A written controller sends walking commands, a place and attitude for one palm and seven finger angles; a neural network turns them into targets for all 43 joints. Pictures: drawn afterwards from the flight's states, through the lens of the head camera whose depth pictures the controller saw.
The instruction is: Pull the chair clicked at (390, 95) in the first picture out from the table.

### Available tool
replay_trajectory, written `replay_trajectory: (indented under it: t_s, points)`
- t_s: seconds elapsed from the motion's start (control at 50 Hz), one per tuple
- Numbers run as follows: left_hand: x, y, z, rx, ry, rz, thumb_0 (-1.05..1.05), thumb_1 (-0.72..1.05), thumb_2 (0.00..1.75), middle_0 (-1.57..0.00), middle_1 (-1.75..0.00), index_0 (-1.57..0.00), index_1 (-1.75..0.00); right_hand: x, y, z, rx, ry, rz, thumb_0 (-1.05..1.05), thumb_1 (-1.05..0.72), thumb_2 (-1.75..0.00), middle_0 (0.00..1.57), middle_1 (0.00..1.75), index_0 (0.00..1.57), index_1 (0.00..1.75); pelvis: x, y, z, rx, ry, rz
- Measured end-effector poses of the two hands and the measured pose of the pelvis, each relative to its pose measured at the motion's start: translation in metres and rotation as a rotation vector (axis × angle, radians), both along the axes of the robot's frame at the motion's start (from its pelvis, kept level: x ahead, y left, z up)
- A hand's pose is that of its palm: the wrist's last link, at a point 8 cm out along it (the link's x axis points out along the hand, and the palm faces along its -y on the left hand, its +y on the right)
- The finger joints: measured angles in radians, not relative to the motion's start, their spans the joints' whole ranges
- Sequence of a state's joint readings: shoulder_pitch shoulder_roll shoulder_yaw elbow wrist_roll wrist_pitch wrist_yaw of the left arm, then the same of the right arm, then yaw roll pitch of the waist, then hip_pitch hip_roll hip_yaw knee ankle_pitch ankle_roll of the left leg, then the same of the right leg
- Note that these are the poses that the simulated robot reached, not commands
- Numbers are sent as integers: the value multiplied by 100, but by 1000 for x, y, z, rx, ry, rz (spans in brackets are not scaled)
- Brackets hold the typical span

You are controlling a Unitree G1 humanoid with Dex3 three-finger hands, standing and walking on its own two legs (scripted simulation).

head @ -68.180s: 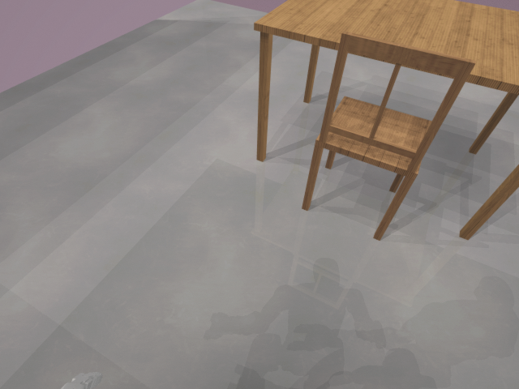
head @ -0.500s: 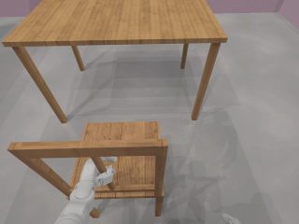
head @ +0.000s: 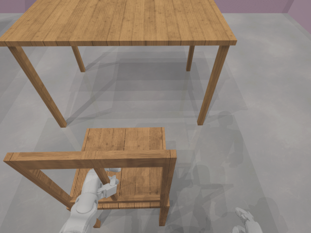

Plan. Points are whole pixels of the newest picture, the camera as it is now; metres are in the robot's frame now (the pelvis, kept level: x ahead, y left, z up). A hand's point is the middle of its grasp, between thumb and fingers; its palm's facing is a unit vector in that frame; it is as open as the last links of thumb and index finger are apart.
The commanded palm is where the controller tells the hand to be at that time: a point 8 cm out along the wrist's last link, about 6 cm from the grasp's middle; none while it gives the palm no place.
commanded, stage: open the thumb and straighten the fingers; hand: left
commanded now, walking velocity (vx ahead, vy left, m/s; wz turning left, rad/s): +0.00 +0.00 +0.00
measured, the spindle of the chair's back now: (107, 184) +0.27 +0.16 -0.10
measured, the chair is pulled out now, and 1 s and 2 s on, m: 0.50 0.50 0.50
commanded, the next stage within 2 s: draw the fingers out of the gap in 0.72 s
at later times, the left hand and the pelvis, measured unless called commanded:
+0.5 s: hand (111, 183) +0.26 +0.14 -0.07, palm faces +0.02 -0.99 -0.14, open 14.5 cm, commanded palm +0.24 +0.20 -0.05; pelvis +0.01 +0.00 -0.03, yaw +3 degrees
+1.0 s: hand (105, 198) +0.22 +0.15 -0.07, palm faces +0.03 -0.99 -0.16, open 17.4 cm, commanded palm +0.19 +0.20 -0.05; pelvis +0.01 +0.00 -0.04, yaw +4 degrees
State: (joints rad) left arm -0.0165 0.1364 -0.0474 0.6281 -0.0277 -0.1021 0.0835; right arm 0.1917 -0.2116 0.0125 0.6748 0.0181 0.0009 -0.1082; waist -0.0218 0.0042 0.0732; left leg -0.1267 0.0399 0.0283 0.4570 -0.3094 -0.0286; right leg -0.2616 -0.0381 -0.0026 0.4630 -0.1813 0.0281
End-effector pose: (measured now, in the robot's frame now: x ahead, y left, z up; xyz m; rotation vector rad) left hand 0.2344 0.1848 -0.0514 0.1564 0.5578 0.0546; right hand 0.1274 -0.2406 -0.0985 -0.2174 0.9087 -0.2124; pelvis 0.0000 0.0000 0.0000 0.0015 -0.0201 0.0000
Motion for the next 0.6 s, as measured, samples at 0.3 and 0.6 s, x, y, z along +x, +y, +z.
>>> replay_trajectory:
  t_s: [0.3,0.6]
  points:
    - [7,8,-2,-7,-15,-7,1,-3,44,-46,-137,-48,-138,4,0,-21,49,-48,53,1,-91,-90,21,30,20,30,-1,3,-22,3,155,35]
    - [3,12,1,-9,-2,19,-1,-51,21,-19,-54,-19,-53,41,1,-24,36,-152,100,1,-91,-90,21,30,20,30,10,-3,-36,-3,195,56]
